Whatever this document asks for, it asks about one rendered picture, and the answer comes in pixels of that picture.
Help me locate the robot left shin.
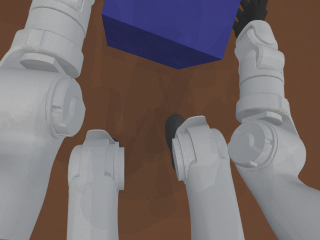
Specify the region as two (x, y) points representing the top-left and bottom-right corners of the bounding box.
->
(68, 129), (116, 187)

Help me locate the robot right upper arm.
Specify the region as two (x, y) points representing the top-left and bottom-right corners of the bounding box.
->
(227, 119), (320, 240)

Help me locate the robot left forearm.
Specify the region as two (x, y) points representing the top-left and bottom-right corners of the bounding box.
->
(0, 0), (95, 79)

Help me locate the robot left upper arm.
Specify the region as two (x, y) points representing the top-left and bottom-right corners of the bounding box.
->
(0, 67), (86, 240)

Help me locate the robot right hand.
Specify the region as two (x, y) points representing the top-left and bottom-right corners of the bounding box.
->
(232, 0), (268, 38)

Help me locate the robot left thigh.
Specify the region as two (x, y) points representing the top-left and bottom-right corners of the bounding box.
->
(66, 139), (125, 240)

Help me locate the robot right forearm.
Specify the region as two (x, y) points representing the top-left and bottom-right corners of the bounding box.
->
(234, 20), (300, 138)

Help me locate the carton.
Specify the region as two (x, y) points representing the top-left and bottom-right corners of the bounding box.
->
(101, 0), (241, 70)

